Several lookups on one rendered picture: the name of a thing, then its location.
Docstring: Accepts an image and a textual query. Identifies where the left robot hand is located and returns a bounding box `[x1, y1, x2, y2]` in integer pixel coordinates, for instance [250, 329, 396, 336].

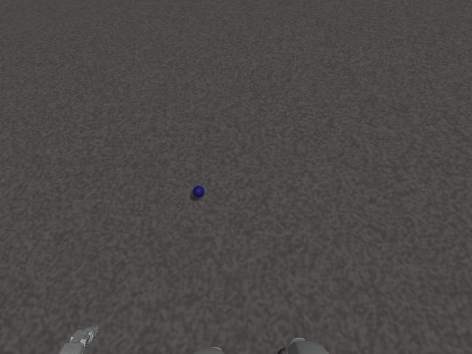
[58, 326, 99, 354]

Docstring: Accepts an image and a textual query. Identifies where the ball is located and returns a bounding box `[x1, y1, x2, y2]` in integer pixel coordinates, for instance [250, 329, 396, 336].
[192, 186, 204, 198]

